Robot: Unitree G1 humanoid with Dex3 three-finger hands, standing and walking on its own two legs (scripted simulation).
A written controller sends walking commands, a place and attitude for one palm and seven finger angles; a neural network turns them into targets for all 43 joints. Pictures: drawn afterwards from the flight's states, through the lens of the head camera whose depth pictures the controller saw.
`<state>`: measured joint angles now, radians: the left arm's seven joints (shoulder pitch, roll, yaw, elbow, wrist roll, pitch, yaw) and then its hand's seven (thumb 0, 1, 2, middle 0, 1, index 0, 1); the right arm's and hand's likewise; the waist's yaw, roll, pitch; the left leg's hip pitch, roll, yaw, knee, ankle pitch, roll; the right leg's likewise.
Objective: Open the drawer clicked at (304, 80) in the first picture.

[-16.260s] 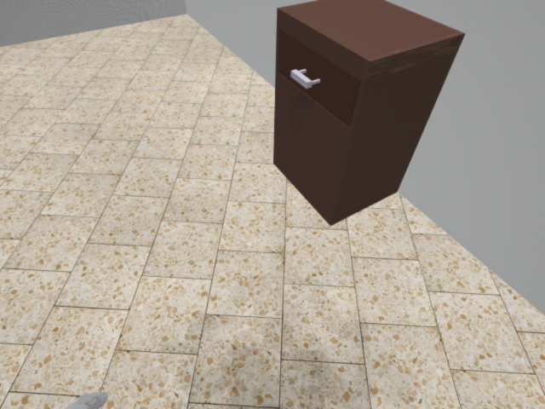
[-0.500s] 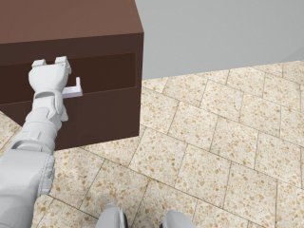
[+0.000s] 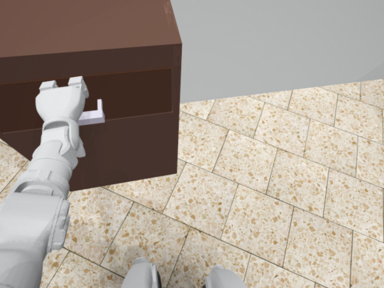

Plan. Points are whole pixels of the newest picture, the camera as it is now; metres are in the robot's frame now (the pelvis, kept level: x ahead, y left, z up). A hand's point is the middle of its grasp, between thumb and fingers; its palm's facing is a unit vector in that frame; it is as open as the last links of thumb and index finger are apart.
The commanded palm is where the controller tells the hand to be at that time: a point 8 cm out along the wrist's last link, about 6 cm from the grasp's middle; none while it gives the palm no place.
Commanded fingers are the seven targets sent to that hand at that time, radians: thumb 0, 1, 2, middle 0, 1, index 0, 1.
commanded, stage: lower the fingers behind the handle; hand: left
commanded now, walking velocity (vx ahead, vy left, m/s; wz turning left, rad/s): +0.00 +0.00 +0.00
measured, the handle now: (82, 111) +0.56 +0.24 -0.06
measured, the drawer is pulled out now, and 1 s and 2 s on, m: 0.00 0.00 0.00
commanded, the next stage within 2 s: lift the fingers back up to retry in 1.48 s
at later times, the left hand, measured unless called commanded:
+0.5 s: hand (75, 129) +0.49 +0.24 -0.04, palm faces -0.07 -0.04 -1.00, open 13.8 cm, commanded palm +0.48 +0.22 +0.01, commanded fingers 0.00 -0.50 0.30 -0.30 -1.20 -0.30 -1.20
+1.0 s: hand (75, 128) +0.50 +0.25 -0.05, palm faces -0.03 +0.00 -1.00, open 13.8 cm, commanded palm +0.49 +0.21 -0.03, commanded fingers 0.00 -0.50 0.30 -0.30 -1.20 -0.30 -1.20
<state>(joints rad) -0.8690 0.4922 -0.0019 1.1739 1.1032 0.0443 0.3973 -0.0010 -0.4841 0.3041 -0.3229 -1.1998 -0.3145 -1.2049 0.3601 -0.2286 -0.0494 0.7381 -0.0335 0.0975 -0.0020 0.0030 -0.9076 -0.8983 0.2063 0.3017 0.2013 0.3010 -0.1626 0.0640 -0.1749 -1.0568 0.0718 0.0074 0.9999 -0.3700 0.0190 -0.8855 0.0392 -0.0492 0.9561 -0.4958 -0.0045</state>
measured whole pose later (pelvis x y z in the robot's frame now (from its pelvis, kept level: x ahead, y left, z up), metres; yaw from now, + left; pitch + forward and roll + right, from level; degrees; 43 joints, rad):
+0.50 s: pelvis -0.01 +0.00 -0.02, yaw -1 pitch +27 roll -5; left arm -0.87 0.52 0.03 1.18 1.12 0.02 0.42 0.00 -0.48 0.30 -0.32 -1.20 -0.31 -1.20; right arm 0.34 -0.23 -0.04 0.74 -0.05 0.09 0.01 0.00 -0.91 -0.90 0.21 0.30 0.20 0.30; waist -0.17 0.07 -0.19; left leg -1.19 0.08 -0.01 1.12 -0.40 0.02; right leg -1.02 0.05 -0.06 1.08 -0.54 0.00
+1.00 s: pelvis -0.03 +0.01 -0.05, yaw -1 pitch +29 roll -6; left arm -1.00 0.55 -0.04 1.23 1.13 0.06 0.42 0.00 -0.48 0.30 -0.32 -1.32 -0.32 -1.20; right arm 0.34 -0.23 -0.01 0.71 -0.04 0.08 0.00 0.00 -0.91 -0.90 0.21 0.30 0.20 0.30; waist -0.19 0.07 -0.19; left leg -1.35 0.07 -0.01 1.25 -0.42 0.04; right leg -1.17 0.04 -0.06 1.22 -0.56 0.01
